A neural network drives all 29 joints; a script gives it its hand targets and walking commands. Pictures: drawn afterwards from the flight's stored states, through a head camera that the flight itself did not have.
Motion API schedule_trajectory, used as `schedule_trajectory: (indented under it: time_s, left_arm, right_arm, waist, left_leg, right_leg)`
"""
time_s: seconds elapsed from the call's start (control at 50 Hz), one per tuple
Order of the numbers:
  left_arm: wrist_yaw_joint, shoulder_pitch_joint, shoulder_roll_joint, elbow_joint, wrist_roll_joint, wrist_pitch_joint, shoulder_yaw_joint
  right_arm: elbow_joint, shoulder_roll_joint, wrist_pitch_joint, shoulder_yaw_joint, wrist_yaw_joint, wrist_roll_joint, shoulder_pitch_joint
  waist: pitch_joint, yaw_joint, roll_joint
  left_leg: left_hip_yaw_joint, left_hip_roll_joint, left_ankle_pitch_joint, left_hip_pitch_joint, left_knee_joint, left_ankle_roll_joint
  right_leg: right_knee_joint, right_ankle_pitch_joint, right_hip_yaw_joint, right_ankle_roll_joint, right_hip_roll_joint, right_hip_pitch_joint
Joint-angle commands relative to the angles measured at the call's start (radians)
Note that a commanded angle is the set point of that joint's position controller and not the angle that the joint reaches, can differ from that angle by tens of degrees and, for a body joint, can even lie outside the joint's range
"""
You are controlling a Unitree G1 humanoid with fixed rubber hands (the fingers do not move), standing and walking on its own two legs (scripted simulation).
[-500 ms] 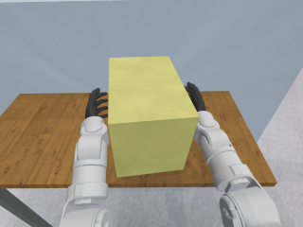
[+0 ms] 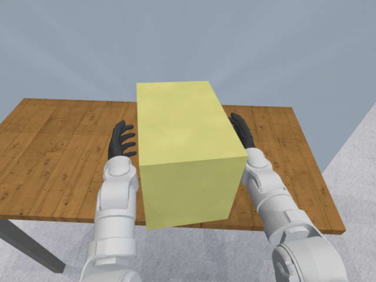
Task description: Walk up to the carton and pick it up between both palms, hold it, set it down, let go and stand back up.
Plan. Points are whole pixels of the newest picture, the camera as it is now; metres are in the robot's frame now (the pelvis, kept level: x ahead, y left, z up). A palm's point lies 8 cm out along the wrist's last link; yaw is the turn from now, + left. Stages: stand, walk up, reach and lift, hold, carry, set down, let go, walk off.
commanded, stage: set down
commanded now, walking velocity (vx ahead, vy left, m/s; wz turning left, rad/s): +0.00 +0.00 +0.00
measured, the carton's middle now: (180, 148) +0.41 +0.05 +0.08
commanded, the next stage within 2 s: none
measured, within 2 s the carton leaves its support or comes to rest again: rests again in 1.48 s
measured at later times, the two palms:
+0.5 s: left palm (120, 162) +0.36 +0.18 +0.08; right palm (237, 145) +0.42 -0.08 +0.08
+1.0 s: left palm (122, 168) +0.35 +0.18 +0.07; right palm (237, 146) +0.43 -0.08 +0.07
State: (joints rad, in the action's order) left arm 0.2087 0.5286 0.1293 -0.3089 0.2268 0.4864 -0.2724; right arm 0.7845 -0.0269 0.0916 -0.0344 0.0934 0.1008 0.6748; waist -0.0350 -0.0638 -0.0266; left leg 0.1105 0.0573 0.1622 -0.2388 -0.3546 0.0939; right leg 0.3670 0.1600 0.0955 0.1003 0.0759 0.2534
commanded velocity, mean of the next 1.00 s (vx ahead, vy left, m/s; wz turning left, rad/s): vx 0.00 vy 0.00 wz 0.00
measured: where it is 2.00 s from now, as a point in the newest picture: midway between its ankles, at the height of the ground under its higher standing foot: outside the picture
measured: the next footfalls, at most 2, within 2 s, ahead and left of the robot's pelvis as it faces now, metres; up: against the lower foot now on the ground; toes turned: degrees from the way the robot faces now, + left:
none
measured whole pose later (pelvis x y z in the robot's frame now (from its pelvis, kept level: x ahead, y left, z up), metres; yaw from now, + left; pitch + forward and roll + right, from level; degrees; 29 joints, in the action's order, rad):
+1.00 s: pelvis -0.01 +0.00 +0.00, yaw -1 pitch +11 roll +1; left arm 0.23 0.60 0.22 -0.52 0.27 0.22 -0.44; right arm 1.08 -0.03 -0.10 -0.30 -0.06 -0.15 0.85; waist -0.11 -0.15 0.00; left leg 0.09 0.06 0.12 -0.42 -0.34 0.10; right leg 0.37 0.12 0.07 0.11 0.08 0.46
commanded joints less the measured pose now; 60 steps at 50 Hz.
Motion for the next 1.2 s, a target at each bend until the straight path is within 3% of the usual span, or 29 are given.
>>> schedule_trajectory:
  time_s: [0.0, 0.02, 0.06, 0.14, 0.18, 0.2, 0.24, 0.26, 0.28, 0.3, 0.32, 0.36, 0.38, 0.4, 0.42, 0.44, 0.48, 0.5, 0.56, 0.64, 0.74, 0.76, 0.8, 0.82, 0.88, 0.94, 1.0, 1.14, 1.18]
  left_arm:
    - [-0.101, 0.864, 0.661, 0.243, -0.148, -0.139, 0.623]
    - [-0.096, 0.883, 0.653, 0.28, -0.15, -0.148, 0.594]
    - [-0.085, 0.855, 0.641, 0.292, -0.148, -0.161, 0.596]
    - [-0.091, 0.881, 0.602, 0.252, -0.137, -0.161, 0.533]
    - [-0.091, 0.872, 0.577, 0.218, -0.109, -0.165, 0.485]
    - [-0.095, 0.88, 0.583, 0.212, -0.1, -0.165, 0.495]
    - [-0.089, 0.853, 0.585, 0.159, -0.07, -0.158, 0.434]
    - [-0.09, 0.865, 0.591, 0.151, -0.063, -0.16, 0.434]
    - [-0.089, 0.843, 0.606, 0.165, -0.06, -0.165, 0.44]
    - [-0.092, 0.85, 0.602, 0.126, -0.066, -0.181, 0.445]
    - [-0.084, 0.834, 0.59, 0.092, -0.055, -0.185, 0.409]
    - [-0.087, 0.847, 0.6, 0.127, -0.061, -0.203, 0.416]
    - [-0.079, 0.839, 0.604, 0.144, -0.052, -0.223, 0.4]
    - [-0.084, 0.834, 0.621, 0.134, -0.063, -0.231, 0.42]
    - [-0.078, 0.815, 0.623, 0.133, -0.053, -0.241, 0.423]
    - [-0.075, 0.87, 0.626, 0.142, -0.071, -0.248, 0.446]
    - [-0.065, 0.841, 0.617, 0.135, -0.061, -0.255, 0.421]
    - [-0.063, 0.853, 0.632, 0.146, -0.065, -0.262, 0.452]
    - [-0.049, 0.824, 0.6, 0.14, -0.052, -0.275, 0.434]
    - [-0.038, 0.839, 0.587, 0.108, -0.047, -0.277, 0.394]
    - [-0.042, 0.893, 0.567, 0.079, -0.037, -0.3, 0.352]
    - [-0.044, 0.847, 0.581, 0.025, -0.017, -0.299, 0.328]
    - [-0.055, 0.831, 0.577, 0.003, -0.023, -0.305, 0.333]
    - [-0.057, 0.838, 0.56, 0.001, -0.012, -0.313, 0.297]
    - [-0.067, 0.842, 0.561, -0.025, 0.006, -0.32, 0.285]
    - [-0.072, 0.847, 0.534, -0.052, 0.008, -0.344, 0.241]
    - [-0.065, 0.787, 0.421, -0.094, 0.016, -0.349, 0.169]
    - [-0.056, 0.798, 0.407, -0.06, 0.041, -0.373, 0.137]
    - [-0.039, 0.78, 0.34, -0.068, 0.052, -0.38, 0.098]
  right_arm:
    - [-0.409, 0.56, -0.107, 0.275, -0.114, 0.013, 0.982]
    - [-0.43, 0.578, -0.11, 0.324, -0.12, 0.035, 1.002]
    - [-0.448, 0.593, -0.111, 0.349, -0.115, 0.057, 0.967]
    - [-0.362, 0.581, -0.094, 0.306, -0.116, 0.025, 0.931]
    - [-0.284, 0.566, -0.084, 0.286, -0.124, 0.001, 0.916]
    - [-0.277, 0.555, -0.096, 0.25, -0.127, -0.015, 0.899]
    - [-0.206, 0.528, -0.101, 0.215, -0.144, -0.034, 0.942]
    - [-0.179, 0.52, -0.114, 0.176, -0.147, -0.047, 0.925]
    - [-0.203, 0.522, -0.124, 0.192, -0.156, -0.055, 0.941]
    - [-0.193, 0.521, -0.137, 0.158, -0.152, -0.08, 0.923]
    - [-0.156, 0.517, -0.141, 0.157, -0.161, -0.081, 0.953]
    - [-0.146, 0.53, -0.156, 0.153, -0.16, -0.089, 0.911]
    - [-0.131, 0.539, -0.17, 0.19, -0.165, -0.068, 0.919]
    - [-0.163, 0.55, -0.181, 0.191, -0.157, -0.075, 0.897]
    - [-0.155, 0.532, -0.194, 0.177, -0.161, -0.084, 0.9]
    - [-0.149, 0.511, -0.2, 0.16, -0.162, -0.092, 0.926]
    - [-0.14, 0.518, -0.201, 0.172, -0.169, -0.093, 0.921]
    - [-0.124, 0.496, -0.212, 0.156, -0.17, -0.093, 0.91]
    - [-0.098, 0.473, -0.216, 0.154, -0.183, -0.119, 0.887]
    - [-0.039, 0.451, -0.215, 0.101, -0.2, -0.128, 0.907]
    - [0.042, 0.466, -0.216, 0.023, -0.211, -0.193, 0.867]
    - [0.075, 0.468, -0.214, 0.012, -0.218, -0.193, 0.866]
    - [0.085, 0.456, -0.224, -0.013, -0.216, -0.211, 0.849]
    - [0.076, 0.469, -0.232, -0.007, -0.218, -0.21, 0.872]
    - [0.121, 0.447, -0.24, -0.085, -0.235, -0.255, 0.834]
    - [0.122, 0.448, -0.253, -0.094, -0.24, -0.286, 0.835]
    - [0.125, 0.28, -0.252, -0.112, -0.235, -0.284, 0.824]
    - [0.17, 0.274, -0.254, -0.204, -0.23, -0.341, 0.784]
    - [0.155, 0.201, -0.261, -0.201, -0.222, -0.323, 0.803]
  waist:
    - [-0.817, -0.007, 0.052]
    - [-0.855, -0.057, 0.03]
    - [-0.863, -0.053, 0.028]
    - [-0.822, -0.035, -0.004]
    - [-0.758, -0.056, -0.017]
    - [-0.754, -0.028, 0.001]
    - [-0.733, -0.067, -0.016]
    - [-0.748, -0.042, 0.018]
    - [-0.765, -0.068, 0.002]
    - [-0.803, -0.027, -0.003]
    - [-0.777, -0.066, -0.008]
    - [-0.804, -0.041, -0.025]
    - [-0.825, -0.081, -0.024]
    - [-0.828, -0.04, -0.028]
    - [-0.84, -0.054, -0.004]
    - [-0.861, -0.031, -0.01]
    - [-0.848, -0.068, -0.007]
    - [-0.848, -0.043, 0.006]
    - [-0.902, -0.077, -0.003]
    - [-0.845, -0.095, -0.01]
    - [-0.855, -0.063, 0.0]
    - [-0.825, -0.084, -0.007]
    - [-0.794, -0.052, -0.023]
    - [-0.794, -0.085, -0.013]
    - [-0.755, -0.054, -0.02]
    - [-0.753, -0.082, -0.04]
    - [-0.741, -0.124, -0.054]
    - [-0.719, -0.096, -0.06]
    - [-0.734, -0.123, -0.055]
  left_leg:
    - [-0.096, -0.066, -0.259, 0.065, -0.007, -0.056]
    - [-0.1, -0.064, -0.276, 0.033, -0.01, -0.062]
    - [-0.094, -0.072, -0.296, 0.043, -0.022, -0.06]
    - [-0.094, -0.067, -0.208, 0.005, 0.006, -0.074]
    - [-0.1, -0.064, -0.22, -0.007, 0.013, -0.071]
    - [-0.102, -0.063, -0.214, 0.012, 0.021, -0.067]
    - [-0.113, -0.052, -0.207, -0.002, 0.031, -0.067]
    - [-0.118, -0.054, -0.231, 0.012, 0.028, -0.06]
    - [-0.117, -0.049, -0.256, 0.023, 0.024, -0.061]
    - [-0.114, -0.059, -0.251, 0.005, 0.014, -0.063]
    - [-0.118, -0.058, -0.252, -0.017, 0.022, -0.058]
    - [-0.119, -0.059, -0.299, -0.012, 0.019, -0.06]
    - [-0.125, -0.054, -0.293, -0.028, 0.021, -0.06]
    - [-0.115, -0.059, -0.296, -0.02, 0.013, -0.06]
    - [-0.117, -0.051, -0.288, -0.016, 0.02, -0.053]
    - [-0.119, -0.056, -0.289, -0.032, 0.011, -0.052]
    - [-0.12, -0.054, -0.309, -0.026, 0.003, -0.05]
    - [-0.117, -0.046, -0.306, -0.014, -0.001, -0.045]
    - [-0.133, -0.044, -0.325, -0.037, -0.021, -0.039]
    - [-0.139, -0.037, -0.259, -0.054, -0.004, -0.054]
    - [-0.148, -0.045, -0.196, -0.107, 0.009, -0.055]
    - [-0.152, -0.04, -0.211, -0.091, 0.015, -0.054]
    - [-0.151, -0.038, -0.213, -0.093, 0.017, -0.055]
    - [-0.162, -0.045, -0.191, -0.133, 0.016, -0.058]
    - [-0.161, -0.039, -0.137, -0.147, 0.038, -0.066]
    - [-0.171, -0.037, -0.108, -0.174, 0.045, -0.069]
    - [-0.191, -0.04, -0.096, -0.198, 0.054, -0.073]
    - [-0.2, -0.041, -0.111, -0.18, 0.058, -0.077]
    - [-0.201, -0.04, -0.1, -0.208, 0.052, -0.073]
  right_leg:
    - [0.005, -0.402, -0.066, -0.144, -0.078, -0.337]
    - [0.014, -0.413, -0.081, -0.15, -0.086, -0.374]
    - [0.028, -0.539, -0.102, -0.151, -0.098, -0.426]
    - [0.016, -0.457, -0.101, -0.162, -0.102, -0.39]
    - [0.015, -0.424, -0.1, -0.156, -0.097, -0.394]
    - [0.004, -0.423, -0.096, -0.155, -0.102, -0.389]
    - [-0.002, -0.348, -0.092, -0.154, -0.102, -0.362]
    - [0.002, -0.364, -0.083, -0.151, -0.097, -0.346]
    - [0.003, -0.409, -0.08, -0.152, -0.097, -0.341]
    - [0.007, -0.457, -0.076, -0.156, -0.098, -0.359]
    - [0.012, -0.463, -0.085, -0.154, -0.103, -0.373]
    - [0.026, -0.56, -0.084, -0.163, -0.103, -0.409]
    - [0.037, -0.575, -0.089, -0.17, -0.107, -0.415]
    - [0.038, -0.624, -0.091, -0.179, -0.103, -0.438]
    - [0.033, -0.576, -0.091, -0.173, -0.11, -0.419]
    - [0.036, -0.572, -0.076, -0.168, -0.093, -0.412]
    - [0.032, -0.568, -0.086, -0.157, -0.096, -0.384]
    - [0.031, -0.545, -0.072, -0.155, -0.087, -0.35]
    - [0.022, -0.494, -0.079, -0.124, -0.084, -0.334]
    - [0.015, -0.388, -0.084, -0.137, -0.093, -0.28]
    - [0.009, -0.292, -0.096, -0.142, -0.108, -0.291]
    - [-0.002, -0.264, -0.084, -0.136, -0.101, -0.281]
    - [-0.001, -0.324, -0.077, -0.142, -0.099, -0.3]
    - [0.004, -0.323, -0.096, -0.152, -0.114, -0.328]
    - [-0.015, -0.211, -0.094, -0.152, -0.122, -0.304]
    - [-0.013, -0.207, -0.1, -0.162, -0.131, -0.313]
    - [-0.002, -0.231, -0.128, -0.177, -0.141, -0.351]
    - [-0.015, -0.208, -0.109, -0.173, -0.141, -0.317]
    - [-0.002, -0.22, -0.13, -0.185, -0.159, -0.357]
